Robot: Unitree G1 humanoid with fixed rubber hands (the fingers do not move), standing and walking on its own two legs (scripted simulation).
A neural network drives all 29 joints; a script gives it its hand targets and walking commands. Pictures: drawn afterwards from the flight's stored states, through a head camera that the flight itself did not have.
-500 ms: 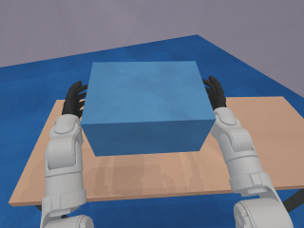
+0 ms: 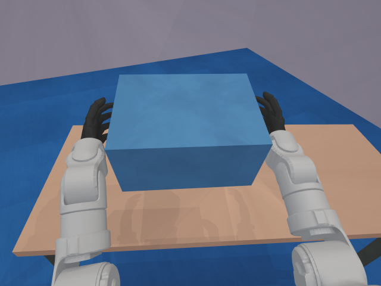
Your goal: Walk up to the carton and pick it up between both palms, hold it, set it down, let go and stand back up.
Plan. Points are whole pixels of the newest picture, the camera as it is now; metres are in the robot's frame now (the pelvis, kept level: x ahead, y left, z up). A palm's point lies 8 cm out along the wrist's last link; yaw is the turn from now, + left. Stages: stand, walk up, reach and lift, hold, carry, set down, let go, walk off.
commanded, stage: hold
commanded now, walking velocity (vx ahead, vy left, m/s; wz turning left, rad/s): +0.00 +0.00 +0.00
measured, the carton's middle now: (186, 130) +0.37 +0.00 +0.16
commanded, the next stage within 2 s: set down in 0.86 s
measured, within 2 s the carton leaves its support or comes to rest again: neither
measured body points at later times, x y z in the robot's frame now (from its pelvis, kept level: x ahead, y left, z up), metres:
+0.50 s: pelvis +0.00 +0.00 +0.00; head -0.04 +0.02 +0.45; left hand +0.36 +0.18 +0.16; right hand +0.37 -0.18 +0.17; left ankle +0.02 +0.14 -0.75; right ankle +0.00 -0.13 -0.75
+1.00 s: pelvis +0.00 +0.00 +0.00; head -0.04 +0.02 +0.45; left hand +0.35 +0.18 +0.16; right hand +0.36 -0.18 +0.17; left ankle +0.02 +0.14 -0.75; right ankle +0.00 -0.13 -0.75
